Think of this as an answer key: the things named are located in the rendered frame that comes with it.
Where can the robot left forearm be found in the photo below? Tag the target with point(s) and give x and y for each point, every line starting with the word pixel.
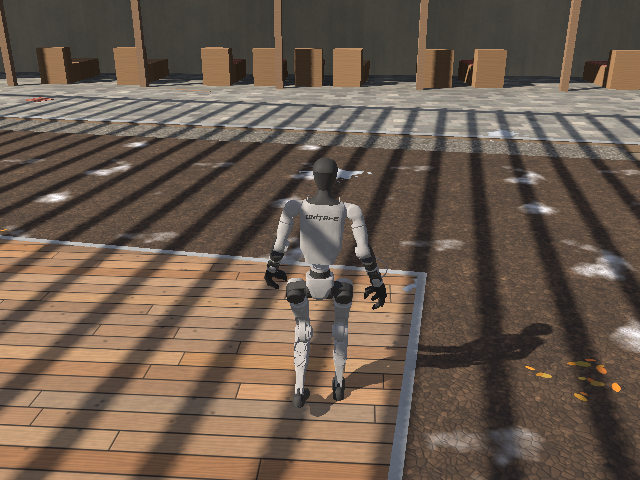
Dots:
pixel 274 259

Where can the left robot thigh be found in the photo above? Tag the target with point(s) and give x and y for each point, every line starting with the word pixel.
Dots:
pixel 296 296

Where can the robot right forearm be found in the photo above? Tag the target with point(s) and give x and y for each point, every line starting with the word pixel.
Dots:
pixel 372 269

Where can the robot left upper arm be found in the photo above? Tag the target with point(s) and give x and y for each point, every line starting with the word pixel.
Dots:
pixel 291 209

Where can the left robot shin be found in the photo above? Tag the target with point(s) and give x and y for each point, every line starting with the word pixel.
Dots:
pixel 301 360

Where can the robot right upper arm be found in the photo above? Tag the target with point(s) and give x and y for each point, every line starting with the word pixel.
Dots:
pixel 354 213

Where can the left robot hand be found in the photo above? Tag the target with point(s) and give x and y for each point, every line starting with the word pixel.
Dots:
pixel 279 275

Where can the right robot hand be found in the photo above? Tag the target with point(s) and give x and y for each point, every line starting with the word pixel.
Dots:
pixel 380 293

